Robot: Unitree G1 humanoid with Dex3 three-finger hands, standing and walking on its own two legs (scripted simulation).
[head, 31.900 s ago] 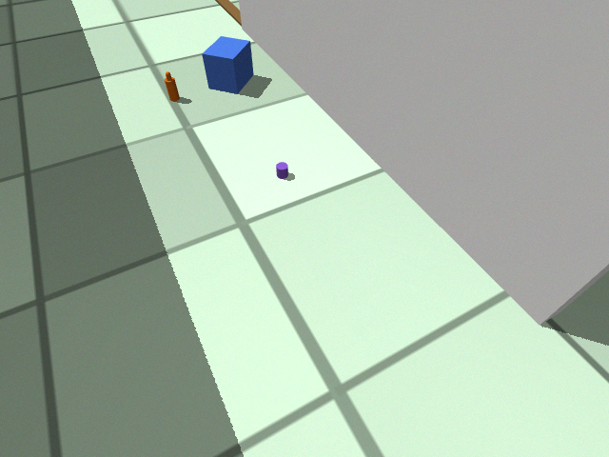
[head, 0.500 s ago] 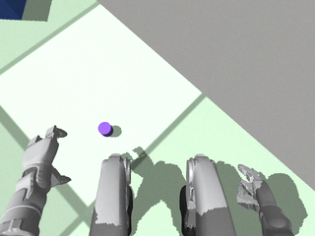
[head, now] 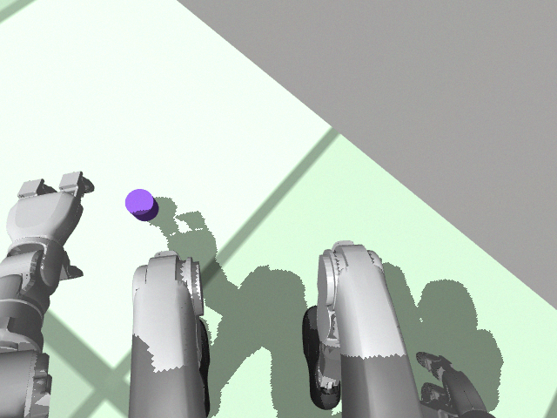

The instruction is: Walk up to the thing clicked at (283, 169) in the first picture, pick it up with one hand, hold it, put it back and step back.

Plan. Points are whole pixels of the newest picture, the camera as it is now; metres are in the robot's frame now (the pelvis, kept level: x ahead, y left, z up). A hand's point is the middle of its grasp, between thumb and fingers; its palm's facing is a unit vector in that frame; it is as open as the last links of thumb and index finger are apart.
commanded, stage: rise first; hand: left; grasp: from above
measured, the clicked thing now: (142, 205) +0.47 +0.25 -0.35
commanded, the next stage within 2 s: approach in 1.14 s
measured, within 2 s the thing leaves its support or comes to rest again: neither
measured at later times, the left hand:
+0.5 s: hand (85, 226) +0.39 +0.30 -0.20, palm faces -0.44 -0.07 -0.90, open 14.0 cm
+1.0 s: hand (97, 221) +0.40 +0.29 -0.23, palm faces -0.45 -0.08 -0.89, open 13.7 cm
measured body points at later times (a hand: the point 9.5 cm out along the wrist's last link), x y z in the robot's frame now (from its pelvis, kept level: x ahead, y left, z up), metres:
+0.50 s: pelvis +0.01 +0.00 -0.04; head +0.22 +0.05 +0.35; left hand +0.41 +0.30 -0.15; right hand +0.11 -0.28 -0.16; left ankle +0.09 +0.13 -0.34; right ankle +0.10 -0.14 -0.34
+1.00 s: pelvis +0.01 +0.00 -0.05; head +0.24 +0.05 +0.33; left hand +0.42 +0.30 -0.18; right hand +0.09 -0.28 -0.17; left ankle +0.09 +0.13 -0.34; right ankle +0.10 -0.14 -0.34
